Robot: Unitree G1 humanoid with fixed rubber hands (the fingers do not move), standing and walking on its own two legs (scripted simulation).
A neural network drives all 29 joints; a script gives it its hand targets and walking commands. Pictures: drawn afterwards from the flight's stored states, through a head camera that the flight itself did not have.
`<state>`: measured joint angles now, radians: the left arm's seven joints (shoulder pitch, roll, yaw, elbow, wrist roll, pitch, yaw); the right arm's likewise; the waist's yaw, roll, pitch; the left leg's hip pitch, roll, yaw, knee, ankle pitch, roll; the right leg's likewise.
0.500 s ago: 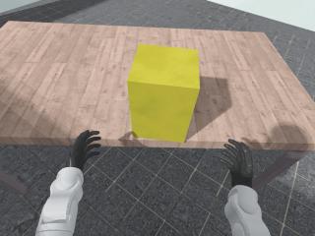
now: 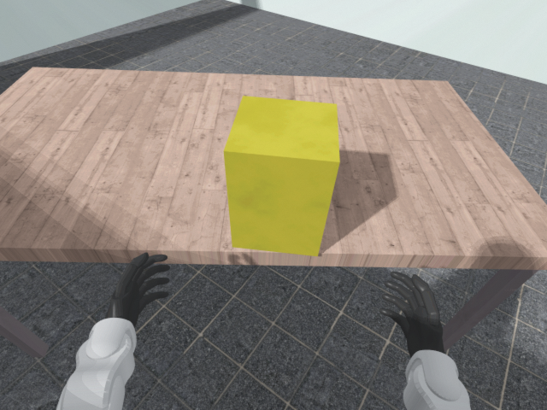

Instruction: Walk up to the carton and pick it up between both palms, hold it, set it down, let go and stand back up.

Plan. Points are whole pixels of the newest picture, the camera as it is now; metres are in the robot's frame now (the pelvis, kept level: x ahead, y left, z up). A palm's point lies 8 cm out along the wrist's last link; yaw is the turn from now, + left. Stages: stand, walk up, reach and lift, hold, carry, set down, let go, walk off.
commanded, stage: set down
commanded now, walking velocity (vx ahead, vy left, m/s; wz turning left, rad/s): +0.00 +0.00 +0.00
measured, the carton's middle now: (281, 179) +0.50 -0.04 +0.06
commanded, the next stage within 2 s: let go in 1.76 s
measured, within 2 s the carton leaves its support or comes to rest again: neither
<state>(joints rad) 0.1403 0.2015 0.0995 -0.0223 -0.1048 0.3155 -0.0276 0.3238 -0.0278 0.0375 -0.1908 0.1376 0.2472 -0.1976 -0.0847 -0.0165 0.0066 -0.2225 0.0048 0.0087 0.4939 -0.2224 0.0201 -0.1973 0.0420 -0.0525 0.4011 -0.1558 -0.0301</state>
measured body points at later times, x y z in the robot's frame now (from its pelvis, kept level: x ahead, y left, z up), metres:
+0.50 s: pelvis +0.02 +0.00 +0.00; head +0.05 +0.01 +0.45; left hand +0.27 +0.21 -0.01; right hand +0.22 -0.20 +0.01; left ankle +0.03 +0.10 -0.74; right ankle +0.04 -0.10 -0.74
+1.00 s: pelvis +0.03 +0.00 +0.00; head +0.06 +0.01 +0.45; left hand +0.24 +0.22 -0.05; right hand +0.19 -0.21 -0.04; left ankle +0.03 +0.10 -0.74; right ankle +0.04 -0.10 -0.74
